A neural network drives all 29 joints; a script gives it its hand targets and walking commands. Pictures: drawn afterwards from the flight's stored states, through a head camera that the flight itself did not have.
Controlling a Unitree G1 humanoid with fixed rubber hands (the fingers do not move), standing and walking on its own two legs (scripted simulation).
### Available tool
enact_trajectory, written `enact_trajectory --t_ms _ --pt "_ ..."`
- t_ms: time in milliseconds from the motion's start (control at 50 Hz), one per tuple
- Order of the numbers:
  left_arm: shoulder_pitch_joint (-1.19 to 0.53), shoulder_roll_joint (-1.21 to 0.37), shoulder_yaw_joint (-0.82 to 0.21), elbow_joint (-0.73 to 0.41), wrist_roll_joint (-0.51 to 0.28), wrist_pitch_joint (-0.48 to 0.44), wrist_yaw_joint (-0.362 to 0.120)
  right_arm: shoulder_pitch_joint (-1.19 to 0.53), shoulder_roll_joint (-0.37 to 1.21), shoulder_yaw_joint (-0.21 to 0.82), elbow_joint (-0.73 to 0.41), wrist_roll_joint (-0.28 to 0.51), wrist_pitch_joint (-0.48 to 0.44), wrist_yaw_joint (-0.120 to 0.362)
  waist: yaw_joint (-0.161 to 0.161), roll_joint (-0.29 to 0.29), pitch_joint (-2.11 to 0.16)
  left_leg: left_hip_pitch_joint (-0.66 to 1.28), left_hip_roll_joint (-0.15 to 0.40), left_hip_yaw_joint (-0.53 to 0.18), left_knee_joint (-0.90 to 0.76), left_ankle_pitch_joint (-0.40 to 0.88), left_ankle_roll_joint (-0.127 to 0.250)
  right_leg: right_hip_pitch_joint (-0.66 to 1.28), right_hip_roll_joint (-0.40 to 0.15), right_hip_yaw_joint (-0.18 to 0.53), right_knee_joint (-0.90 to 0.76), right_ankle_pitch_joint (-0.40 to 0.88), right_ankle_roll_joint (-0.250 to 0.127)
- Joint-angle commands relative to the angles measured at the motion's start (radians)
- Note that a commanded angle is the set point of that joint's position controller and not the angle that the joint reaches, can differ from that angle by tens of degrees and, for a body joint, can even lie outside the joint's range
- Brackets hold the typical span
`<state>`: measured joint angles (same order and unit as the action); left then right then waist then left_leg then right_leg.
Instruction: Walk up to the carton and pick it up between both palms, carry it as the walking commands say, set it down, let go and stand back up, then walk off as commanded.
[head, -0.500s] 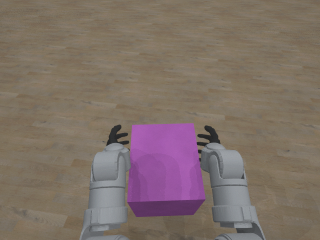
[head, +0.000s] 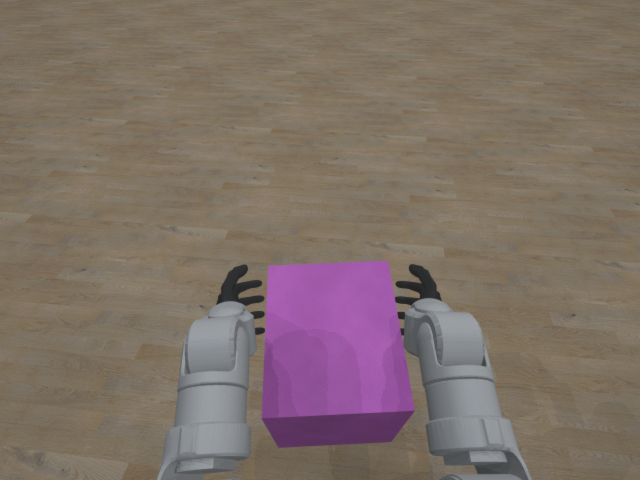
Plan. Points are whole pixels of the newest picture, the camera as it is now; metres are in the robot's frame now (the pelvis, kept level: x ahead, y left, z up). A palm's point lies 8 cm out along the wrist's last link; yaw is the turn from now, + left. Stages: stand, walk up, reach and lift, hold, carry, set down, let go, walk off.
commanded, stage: carry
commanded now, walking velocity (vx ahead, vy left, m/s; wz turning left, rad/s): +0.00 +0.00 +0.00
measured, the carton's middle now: (331, 356) +0.31 +0.00 -0.03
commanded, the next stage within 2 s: hold in 1.02 s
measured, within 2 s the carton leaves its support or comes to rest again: neither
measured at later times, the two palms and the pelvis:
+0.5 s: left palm (223, 326) +0.31 +0.14 +0.05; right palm (421, 320) +0.31 -0.12 +0.06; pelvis +0.01 +0.00 +0.00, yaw +0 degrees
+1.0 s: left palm (217, 328) +0.31 +0.14 +0.05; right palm (416, 322) +0.31 -0.11 +0.05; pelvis +0.01 +0.01 +0.00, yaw +0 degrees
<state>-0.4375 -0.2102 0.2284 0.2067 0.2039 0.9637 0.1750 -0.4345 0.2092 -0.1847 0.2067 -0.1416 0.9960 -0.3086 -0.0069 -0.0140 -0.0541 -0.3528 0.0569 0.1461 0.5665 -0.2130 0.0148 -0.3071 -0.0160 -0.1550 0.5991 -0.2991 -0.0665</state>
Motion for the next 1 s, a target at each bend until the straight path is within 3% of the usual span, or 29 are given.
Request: enact_trajectory --t_ms 0,120,200,280,340,400,440,520,560,620,740,760,800,820,920,980 --pt "-0.552 -0.975 -0.508 -0.01 -0.336 -0.039 -0.331 -0.628 0.996 0.495 -0.067 0.316 -0.066 0.46 0.006 0.001 -0.424 0.121 0.089 -0.09 -0.069 0.085 0.011 0.147 -0.157 0.156 -0.129 0.223 -0.019" --pt "-0.546 -0.951 -0.509 -0.038 -0.329 -0.08 -0.318 -0.631 0.959 0.496 -0.113 0.29 -0.114 0.441 0.0 0.008 -0.405 0.109 0.078 -0.074 -0.055 0.064 0.006 0.135 -0.16 0.152 -0.15 0.221 -0.016" --pt "-0.467 -0.935 -0.537 -0.065 -0.335 -0.078 -0.308 -0.594 0.937 0.543 -0.172 0.303 -0.114 0.428 0.002 -0.006 -0.436 0.115 0.076 -0.073 -0.039 0.101 0.013 0.169 -0.16 0.141 -0.13 0.29 -0.018" --pt "-0.454 -0.93 -0.555 -0.07 -0.333 -0.082 -0.305 -0.561 0.928 0.543 -0.155 0.294 -0.117 0.426 0.003 0.003 -0.441 0.113 0.079 -0.077 -0.034 0.142 0.016 0.183 -0.152 0.13 -0.107 0.343 -0.016" --pt "-0.438 -0.926 -0.567 -0.095 -0.34 -0.085 -0.304 -0.542 0.927 0.554 -0.169 0.3 -0.119 0.426 0.004 0.007 -0.438 0.12 0.085 -0.083 -0.042 0.148 0.02 0.172 -0.144 0.121 -0.096 0.299 -0.021" --pt "-0.451 -0.912 -0.541 -0.054 -0.314 -0.11 -0.303 -0.532 0.909 0.513 -0.114 0.264 -0.146 0.424 0.004 0.018 -0.425 0.112 0.084 -0.084 -0.047 0.12 0.019 0.165 -0.149 0.131 -0.105 0.277 -0.022" --pt "-0.449 -0.925 -0.573 -0.119 -0.341 -0.11 -0.302 -0.548 0.922 0.555 -0.192 0.296 -0.148 0.422 0.005 0.008 -0.415 0.107 0.087 -0.088 -0.05 0.116 0.021 0.161 -0.143 0.124 -0.11 0.258 -0.023" --pt "-0.441 -0.918 -0.556 -0.075 -0.321 -0.117 -0.299 -0.52 0.905 0.517 -0.13 0.265 -0.155 0.42 0.005 0.028 -0.408 0.113 0.088 -0.094 -0.06 0.107 0.022 0.14 -0.139 0.126 -0.111 0.212 -0.023" --pt "-0.426 -0.909 -0.554 -0.074 -0.318 -0.125 -0.298 -0.519 0.891 0.517 -0.142 0.263 -0.167 0.416 0.007 0.039 -0.429 0.12 0.089 -0.095 -0.051 0.138 0.024 0.157 -0.138 0.125 -0.1 0.251 -0.022" --pt "-0.431 -0.915 -0.58 -0.125 -0.34 -0.121 -0.296 -0.544 0.898 0.554 -0.202 0.291 -0.162 0.415 0.006 0.012 -0.426 0.111 0.088 -0.1 -0.051 0.135 0.024 0.163 -0.134 0.125 -0.095 0.252 -0.022" --pt "-0.413 -0.903 -0.571 -0.097 -0.327 -0.122 -0.295 -0.506 0.885 0.538 -0.158 0.272 -0.16 0.414 0.007 0.019 -0.422 0.118 0.093 -0.103 -0.058 0.147 0.026 0.15 -0.133 0.124 -0.095 0.232 -0.02" --pt "-0.408 -0.894 -0.553 -0.057 -0.309 -0.128 -0.296 -0.513 0.871 0.514 -0.13 0.254 -0.169 0.415 0.008 0.046 -0.415 0.108 0.091 -0.102 -0.063 0.141 0.026 0.147 -0.134 0.125 -0.094 0.22 -0.021" --pt "-0.417 -0.893 -0.547 -0.06 -0.305 -0.138 -0.295 -0.498 0.875 0.503 -0.114 0.244 -0.18 0.415 0.008 0.03 -0.41 0.1 0.092 -0.106 -0.062 0.121 0.028 0.152 -0.134 0.13 -0.099 0.215 -0.022" --pt "-0.431 -0.905 -0.571 -0.109 -0.327 -0.138 -0.294 -0.52 0.886 0.537 -0.169 0.269 -0.179 0.415 0.007 0.016 -0.406 0.103 0.091 -0.102 -0.063 0.116 0.025 0.147 -0.134 0.13 -0.106 0.217 -0.021" --pt "-0.411 -0.895 -0.562 -0.085 -0.314 -0.141 -0.29 -0.501 0.874 0.521 -0.143 0.258 -0.183 0.413 0.008 0.024 -0.413 0.101 0.09 -0.104 -0.061 0.111 0.026 0.152 -0.134 0.129 -0.104 0.208 -0.021" --pt "-0.408 -0.903 -0.586 -0.132 -0.335 -0.134 -0.287 -0.51 0.879 0.549 -0.195 0.282 -0.175 0.41 0.008 0.029 -0.429 0.12 0.093 -0.106 -0.062 0.146 0.024 0.15 -0.134 0.127 -0.097 0.225 -0.019"
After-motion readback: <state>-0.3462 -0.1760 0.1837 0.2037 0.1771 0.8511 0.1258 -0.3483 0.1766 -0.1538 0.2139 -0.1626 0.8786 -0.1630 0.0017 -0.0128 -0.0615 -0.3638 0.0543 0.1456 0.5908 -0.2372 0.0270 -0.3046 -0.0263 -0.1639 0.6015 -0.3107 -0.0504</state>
